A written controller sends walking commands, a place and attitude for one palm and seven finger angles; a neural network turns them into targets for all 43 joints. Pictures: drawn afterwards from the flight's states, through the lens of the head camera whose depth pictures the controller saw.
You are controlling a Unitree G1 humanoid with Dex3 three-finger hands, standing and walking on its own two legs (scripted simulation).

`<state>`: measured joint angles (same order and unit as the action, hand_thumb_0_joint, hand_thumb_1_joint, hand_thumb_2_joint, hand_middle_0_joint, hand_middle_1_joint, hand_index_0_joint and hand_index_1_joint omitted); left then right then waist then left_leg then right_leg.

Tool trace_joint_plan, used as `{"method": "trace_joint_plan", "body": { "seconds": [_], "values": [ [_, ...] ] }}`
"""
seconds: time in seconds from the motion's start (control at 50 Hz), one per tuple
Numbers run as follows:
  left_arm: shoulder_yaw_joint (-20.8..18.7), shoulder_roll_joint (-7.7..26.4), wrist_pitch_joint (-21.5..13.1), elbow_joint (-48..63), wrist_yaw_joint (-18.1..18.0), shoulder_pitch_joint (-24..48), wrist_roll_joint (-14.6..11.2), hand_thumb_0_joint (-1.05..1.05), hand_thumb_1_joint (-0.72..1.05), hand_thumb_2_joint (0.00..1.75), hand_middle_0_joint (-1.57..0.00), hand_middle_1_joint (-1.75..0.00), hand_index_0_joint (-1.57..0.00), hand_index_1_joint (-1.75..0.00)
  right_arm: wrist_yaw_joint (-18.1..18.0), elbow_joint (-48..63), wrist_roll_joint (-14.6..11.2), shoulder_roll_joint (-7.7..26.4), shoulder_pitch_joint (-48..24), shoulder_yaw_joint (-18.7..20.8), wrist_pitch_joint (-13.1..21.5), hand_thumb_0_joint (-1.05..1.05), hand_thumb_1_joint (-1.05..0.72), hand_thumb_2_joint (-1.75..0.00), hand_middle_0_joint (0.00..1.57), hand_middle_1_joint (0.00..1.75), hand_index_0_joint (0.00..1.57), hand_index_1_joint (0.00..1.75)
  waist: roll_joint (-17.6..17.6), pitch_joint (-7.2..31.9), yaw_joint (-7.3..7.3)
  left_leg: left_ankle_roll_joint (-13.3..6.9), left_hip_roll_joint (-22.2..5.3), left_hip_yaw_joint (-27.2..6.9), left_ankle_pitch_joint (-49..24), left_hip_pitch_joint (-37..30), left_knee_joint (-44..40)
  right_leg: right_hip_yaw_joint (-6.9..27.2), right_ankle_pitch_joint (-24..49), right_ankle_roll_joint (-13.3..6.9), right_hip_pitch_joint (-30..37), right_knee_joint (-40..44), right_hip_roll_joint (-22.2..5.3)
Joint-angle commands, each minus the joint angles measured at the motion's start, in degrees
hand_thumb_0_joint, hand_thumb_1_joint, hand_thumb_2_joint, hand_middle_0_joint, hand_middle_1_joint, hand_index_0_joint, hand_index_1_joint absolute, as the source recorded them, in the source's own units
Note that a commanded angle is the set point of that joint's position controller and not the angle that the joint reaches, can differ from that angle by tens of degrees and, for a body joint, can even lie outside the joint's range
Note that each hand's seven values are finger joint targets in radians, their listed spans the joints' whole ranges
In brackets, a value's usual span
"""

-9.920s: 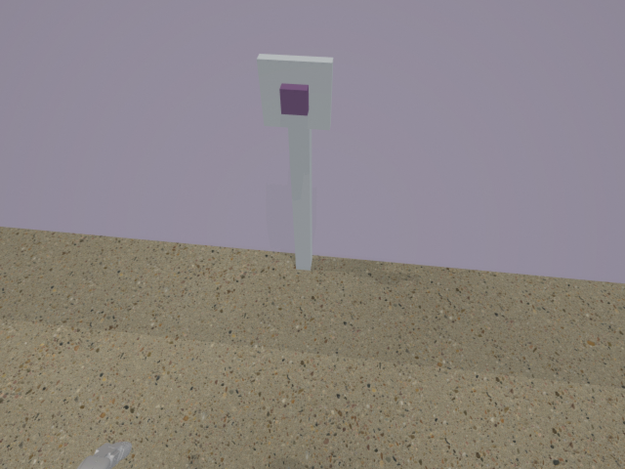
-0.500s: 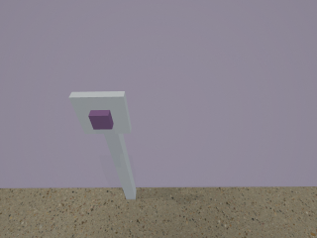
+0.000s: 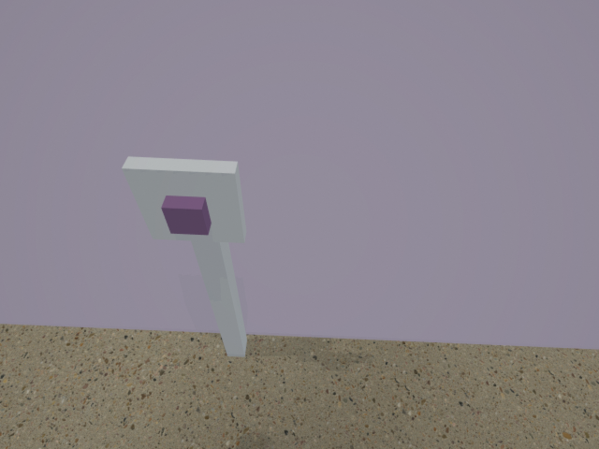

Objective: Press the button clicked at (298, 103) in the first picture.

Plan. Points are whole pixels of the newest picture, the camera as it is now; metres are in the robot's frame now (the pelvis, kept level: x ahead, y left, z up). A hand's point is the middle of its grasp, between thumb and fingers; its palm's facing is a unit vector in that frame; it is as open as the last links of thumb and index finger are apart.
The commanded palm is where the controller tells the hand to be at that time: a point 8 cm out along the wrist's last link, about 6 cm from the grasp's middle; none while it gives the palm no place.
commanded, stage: look again from close up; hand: left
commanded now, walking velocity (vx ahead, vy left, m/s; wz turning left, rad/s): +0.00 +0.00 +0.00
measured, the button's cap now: (188, 214) +0.48 +0.23 +0.00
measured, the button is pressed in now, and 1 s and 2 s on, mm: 0 0 0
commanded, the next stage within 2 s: shuffle to correct the standing spot in 0.32 s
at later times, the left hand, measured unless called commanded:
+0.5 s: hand out of the picture +0.06 +0.18 -0.17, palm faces +0.02 -0.98 -0.21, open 7.3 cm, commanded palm none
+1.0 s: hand out of the picture +0.04 +0.21 -0.17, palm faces +0.02 -0.98 -0.21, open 7.3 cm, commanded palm none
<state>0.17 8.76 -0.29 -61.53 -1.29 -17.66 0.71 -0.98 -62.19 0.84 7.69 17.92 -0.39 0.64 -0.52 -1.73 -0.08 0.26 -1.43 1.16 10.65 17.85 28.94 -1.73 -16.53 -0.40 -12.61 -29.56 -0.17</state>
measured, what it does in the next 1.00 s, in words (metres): stands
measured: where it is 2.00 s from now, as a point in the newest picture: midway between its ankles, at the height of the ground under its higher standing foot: outside the picture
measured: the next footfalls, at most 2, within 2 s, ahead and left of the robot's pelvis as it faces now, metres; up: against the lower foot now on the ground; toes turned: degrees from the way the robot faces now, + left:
none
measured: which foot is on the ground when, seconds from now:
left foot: down 0.00-1.00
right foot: down 0.00-1.00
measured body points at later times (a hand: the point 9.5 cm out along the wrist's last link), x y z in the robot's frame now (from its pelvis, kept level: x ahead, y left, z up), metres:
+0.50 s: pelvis +0.04 +0.00 +0.00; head +0.06 +0.01 +0.45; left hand +0.06 +0.24 -0.16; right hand +0.08 -0.23 -0.15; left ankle +0.05 +0.12 -0.74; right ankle -0.01 -0.12 -0.74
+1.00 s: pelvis +0.00 +0.02 +0.00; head +0.01 +0.03 +0.45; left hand +0.04 +0.26 -0.15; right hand +0.02 -0.22 -0.15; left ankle +0.05 +0.12 -0.74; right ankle -0.03 -0.10 -0.72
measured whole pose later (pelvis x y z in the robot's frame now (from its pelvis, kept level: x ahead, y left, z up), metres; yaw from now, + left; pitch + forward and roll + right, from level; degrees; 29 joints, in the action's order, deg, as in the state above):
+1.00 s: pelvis +0.00 +0.02 +0.00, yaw +0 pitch +0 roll +0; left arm -1.7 11.8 1.5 -57.9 -0.8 -14.4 1.7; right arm -0.5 -60.2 1.7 9.7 15.3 1.2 -0.9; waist -1.1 -0.6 -0.1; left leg -2.3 0.3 1.7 10.8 18.2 28.3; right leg -1.7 -27.2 -1.8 -15.2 -39.4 -0.6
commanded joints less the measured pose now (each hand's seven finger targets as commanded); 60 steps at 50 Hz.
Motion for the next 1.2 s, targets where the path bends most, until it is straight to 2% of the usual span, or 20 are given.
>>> {"method": "trace_joint_plan", "body": {
  "seconds": [0.0, 0.4, 0.58, 0.64, 0.68, 0.72, 0.76, 0.78, 0.82, 0.86, 0.9, 0.96, 1.02, 1.04, 1.08, 1.1, 1.12, 1.14, 1.16, 1.18],
  "values": [
    [-0.94, 5.8, -1.28, 1.27, -0.6, -2.94, 0.15, 0.0, 0.9, 0.9, -0.2, -0.3, -0.2, -0.3, -0.4, 1.76, -0.13, 6.31, 2.02, 1.08, 1.23, 0.0, -0.9, -0.9, 0.2, 0.3, 0.2, 0.3, 1.91, -0.72, -0.04, -2.33, -4.29, -5.23, -0.2, -3.2, -6.06, 5.1, 0.35, -2.09, -2.51, 7.23, -4.46],
    [-1.16, 7.33, -1.26, -0.16, -0.85, -1.8, 0.3, 0.0, 0.9, 0.9, -0.2, -0.3, -0.2, -0.3, -0.83, 0.3, -0.23, 7.87, -2.51, 1.03, 1.37, 0.0, -0.9, -0.9, 0.2, 0.3, 0.2, 0.3, -0.14, 1.18, 0.4, -2.31, -4.45, -3.62, -12.95, -8.22, -4.36, 3.73, 13.23, -1.17, 2.27, 6.53, -5.69],
    [-2.96, 9.61, 0.27, 4.14, -1.6, -0.87, 0.29, 0.0, 0.9, 0.9, -0.2, -0.3, -0.2, -0.3, -1.23, 4.0, -0.01, 9.79, -3.85, 2.9, -0.56, 0.0, -0.9, -0.9, 0.2, 0.3, 0.2, 0.3, 0.72, 4.39, 0.79, -2.24, -5.42, -2.25, -27.76, -9.57, 0.87, 4.69, 25.88, -1.56, 1.21, -0.61, -7.15],
    [-3.63, 10.69, 0.82, 5.69, -1.54, -0.14, 0.39, 0.0, 0.9, 0.9, -0.2, -0.3, -0.2, -0.3, -1.01, 5.69, 0.19, 9.8, -4.68, 3.58, -1.42, 0.0, -0.9, -0.9, 0.2, 0.3, 0.2, 0.3, -0.92, 4.74, 0.95, -1.86, -4.74, -1.78, -21.47, -6.36, 2.75, 6.59, 24.83, -2.66, 1.3, -0.87, -8.74],
    [-3.97, 11.55, 1.17, 6.66, -1.49, 0.37, 0.55, 0.0, 0.9, 0.9, -0.2, -0.3, -0.2, -0.3, -0.79, 6.8, 0.29, 9.51, -5.52, 3.87, -1.95, 0.0, -0.9, -0.9, 0.2, 0.3, 0.2, 0.3, -4.87, 3.61, 1.19, -0.94, -2.84, -0.41, -14.99, -3.33, 6.12, 9.3, 25.98, -4.04, 1.02, 0.53, -11.35],
    [-3.96, 12.27, 1.41, 7.52, -1.38, 1.98, 0.72, 0.0, 0.9, 0.9, -0.2, -0.3, -0.2, -0.3, -0.49, 7.13, 0.27, 8.05, -5.01, 3.79, -2.17, 0.0, -0.9, -0.9, 0.2, 0.3, 0.2, 0.3, -8.42, 2.06, 0.52, -0.08, -0.37, 0.43, -2.58, -2.05, 8.42, 12.4, 18.34, -6.78, -2.22, 4.44, -14.08],
    [-3.56, 11.75, 1.48, 8.55, -1.23, 4.84, 0.9, 0.0, 0.9, 0.9, -0.2, -0.3, -0.2, -0.3, -0.13, 6.8, 0.35, 6.97, -3.72, 3.54, -2.03, 0.0, -0.9, -0.9, 0.2, 0.3, 0.2, 0.3, -9.15, 0.83, -0.7, -0.14, -0.28, -0.16, 3.63, -4.04, 5.56, 11.66, 6.67, -6.84, -6.67, 6.27, -12.91],
    [-3.34, 11.04, 1.47, 8.91, -1.09, 5.63, 0.81, 0.0, 0.9, 0.9, -0.2, -0.3, -0.2, -0.3, 0.1, 6.38, 0.39, 7.13, -3.33, 3.41, -1.82, 0.0, -0.9, -0.9, 0.2, 0.3, 0.2, 0.3, -7.88, -0.21, -1.11, -0.53, -1.13, -1.28, 4.58, -5.43, 2.59, 9.82, -2.07, -5.39, -9.94, 6.44, -11.11],
    [-3.08, 9.69, 1.56, 9.22, -0.68, 6.21, 0.72, 0.0, 0.9, 0.9, -0.2, -0.3, -0.2, -0.3, 0.47, 6.06, 0.82, 9.39, -2.6, 3.29, -1.11, 0.0, -0.9, -0.9, 0.2, 0.3, 0.2, 0.3, 0.68, -1.8, -1.2, -2.73, -4.26, -8.36, 14.2, -2.87, -6.71, 5.25, -16.29, -2.32, -10.85, 3.92, -4.85],
    [-3.02, 9.15, 1.23, 7.9, -0.23, 3.08, 1.02, 0.0, 0.9, 0.9, -0.2, -0.3, -0.2, -0.3, 0.49, 5.84, 1.0, 12.91, -3.37, 3.77, -0.59, 0.0, -0.9, -0.9, 0.2, 0.3, 0.2, 0.3, 7.81, -1.36, 0.01, -5.85, -9.05, -17.98, 30.52, 1.97, -17.38, -0.1, -15.0, -1.08, -5.62, -3.62, -0.56],
    [-2.27, 5.9, 1.24, 5.58, 0.17, -0.85, 1.25, 0.0, 0.9, 0.9, -0.2, -0.3, -0.2, -0.3, 0.3, 5.93, 0.89, 12.32, -3.67, 3.71, -0.47, 0.0, -0.9, -0.9, 0.2, 0.3, 0.2, 0.3, 10.66, -0.73, 0.88, -7.98, -11.63, -21.27, 33.98, 4.35, -21.17, -1.71, -12.55, -1.57, -3.37, -11.48, 0.63],
    [-1.7, 3.97, 0.91, 3.93, 0.73, -3.06, 1.11, 0.0, 0.9, 0.9, -0.2, -0.3, -0.2, -0.3, -0.1, 5.37, 0.92, 11.09, -4.05, 3.29, -0.32, 0.0, -0.9, -0.9, 0.2, 0.3, 0.2, 0.3, 7.34, -0.47, 1.63, -8.85, -11.35, -18.41, 28.42, 4.29, -19.61, -0.79, -11.67, -2.04, -2.0, -10.86, 0.16],
    [-1.38, 3.18, -0.1, 2.41, 0.6, -5.09, 0.61, 0.0, 0.9, 0.9, -0.2, -0.3, -0.2, -0.3, -0.37, 3.87, 0.62, 9.56, -2.36, 2.93, -0.28, 0.0, -0.9, -0.9, 0.2, 0.3, 0.2, 0.3, 5.3, -0.6, 1.54, -6.18, -7.81, -12.75, 19.88, 1.98, -14.87, -0.29, -5.23, -1.62, 2.43, 4.22, -0.42],
    [-1.5, 4.15, -0.41, 1.96, 0.3, -5.85, 0.54, 0.0, 0.9, 0.9, -0.2, -0.3, -0.2, -0.3, -0.36, 3.51, 0.37, 8.22, -1.47, 2.6, -0.21, 0.0, -0.9, -0.9, 0.2, 0.3, 0.2, 0.3, 2.74, -1.1, 1.36, -4.57, -5.75, -10.01, 15.3, 3.38, -11.35, 2.97, -4.14, -2.09, 4.93, 8.56, -2.28],
    [-1.55, 7.09, -1.01, 1.36, -0.27, -5.55, 0.38, 0.0, 0.9, 0.9, -0.2, -0.3, -0.2, -0.3, -0.21, 3.51, -0.21, 4.79, -1.61, 1.48, 0.26, 0.0, -0.9, -0.9, 0.2, 0.3, 0.2, 0.3, -4.61, -2.11, 0.53, -1.72, -0.9, -2.18, 6.37, 3.56, -2.04, 12.08, -3.41, -3.87, 3.81, 15.4, -10.2],
    [-0.29, 7.11, -1.86, 1.5, -2.21, -7.99, 1.3, 0.0, 0.9, 0.9, -0.2, -0.3, -0.2, -0.3, 0.45, 7.37, -0.03, 6.98, -8.06, 1.5, 0.15, 0.0, -0.9, -0.9, 0.2, 0.3, 0.2, 0.3, -0.67, -7.2, 1.8, 0.97, 0.43, -1.41, 5.84, -1.81, 9.6, 17.15, 6.28, -3.65, -9.09, 18.94, -11.15],
    [-0.43, 10.05, -2.19, 4.22, -1.84, -1.03, 0.59, 0.0, 0.9, 0.9, -0.2, -0.3, -0.2, -0.3, 1.23, 6.85, 0.2, 5.01, -1.96, 1.9, -0.88, 0.0, -0.9, -0.9, 0.2, 0.3, 0.2, 0.3, -2.86, -5.16, -3.61, -0.03, -0.99, -0.41, 9.17, 0.2, 12.44, 12.42, -14.6, -5.52, -9.83, 19.57, -11.16],
    [-0.8, 8.16, -2.34, 5.29, -1.66, 0.52, 0.34, 0.0, 0.9, 0.9, -0.2, -0.3, -0.2, -0.3, 1.44, 6.06, 0.53, 6.27, -1.57, 2.03, -1.4, 0.0, -0.9, -0.9, 0.2, 0.3, 0.2, 0.3, -1.24, -7.12, -3.05, -0.59, -0.99, 0.14, 8.39, 0.04, 14.54, 12.45, -17.38, -6.32, -13.64, 19.8, -10.56],
    [-1.31, 8.72, -2.72, 5.43, -1.87, 1.4, 0.62, 0.0, 0.9, 0.9, -0.2, -0.3, -0.2, -0.3, 1.62, 6.16, 0.56, 5.68, -0.19, 1.85, -1.31, 0.0, -0.9, -0.9, 0.2, 0.3, 0.2, 0.3, -1.39, -5.92, -3.99, -0.89, -0.9, 0.24, 7.37, 1.47, 13.37, 9.45, -8.66, -6.32, -9.19, 17.49, -9.28],
    [-1.04, 7.33, -3.12, 4.86, -1.9, -0.25, 0.48, 0.0, 0.9, 0.9, -0.2, -0.3, -0.2, -0.3, 1.38, 6.16, 0.47, 4.7, 0.18, 1.42, -0.6, 0.0, -0.9, -0.9, 0.2, 0.3, 0.2, 0.3, -1.71, -4.77, -3.35, -1.19, -1.25, 0.39, 6.21, -0.12, 9.45, 8.49, 0.21, -6.73, -6.89, 14.97, -9.21]
  ]
}}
